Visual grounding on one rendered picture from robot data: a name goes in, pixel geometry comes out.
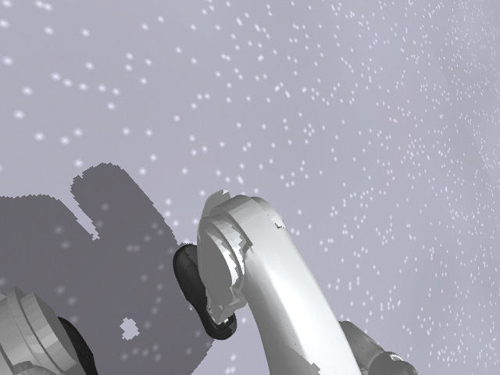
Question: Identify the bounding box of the left robot foot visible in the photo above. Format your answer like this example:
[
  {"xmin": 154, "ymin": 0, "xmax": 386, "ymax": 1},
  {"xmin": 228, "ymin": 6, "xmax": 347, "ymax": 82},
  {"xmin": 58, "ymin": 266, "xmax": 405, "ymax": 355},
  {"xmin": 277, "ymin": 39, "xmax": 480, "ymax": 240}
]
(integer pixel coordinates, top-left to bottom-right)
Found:
[{"xmin": 57, "ymin": 316, "xmax": 98, "ymax": 375}]

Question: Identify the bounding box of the right robot foot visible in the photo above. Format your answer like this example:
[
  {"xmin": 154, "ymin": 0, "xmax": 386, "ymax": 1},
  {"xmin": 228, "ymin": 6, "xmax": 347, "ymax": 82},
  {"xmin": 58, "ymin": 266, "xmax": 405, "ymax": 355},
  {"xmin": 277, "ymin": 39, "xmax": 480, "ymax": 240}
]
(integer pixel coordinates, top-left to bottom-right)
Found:
[{"xmin": 173, "ymin": 245, "xmax": 237, "ymax": 340}]

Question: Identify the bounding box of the right robot arm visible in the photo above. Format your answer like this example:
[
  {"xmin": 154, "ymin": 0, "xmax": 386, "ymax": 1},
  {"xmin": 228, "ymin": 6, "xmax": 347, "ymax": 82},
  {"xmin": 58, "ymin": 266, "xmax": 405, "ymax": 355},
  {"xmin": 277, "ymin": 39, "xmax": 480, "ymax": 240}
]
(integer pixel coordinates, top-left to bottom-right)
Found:
[{"xmin": 368, "ymin": 352, "xmax": 421, "ymax": 375}]

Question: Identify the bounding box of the right robot hand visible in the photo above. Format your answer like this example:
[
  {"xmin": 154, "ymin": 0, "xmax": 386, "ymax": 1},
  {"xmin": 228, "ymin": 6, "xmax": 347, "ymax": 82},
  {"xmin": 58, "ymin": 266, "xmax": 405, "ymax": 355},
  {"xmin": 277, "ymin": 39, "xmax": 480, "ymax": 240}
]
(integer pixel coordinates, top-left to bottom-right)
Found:
[{"xmin": 337, "ymin": 319, "xmax": 385, "ymax": 375}]

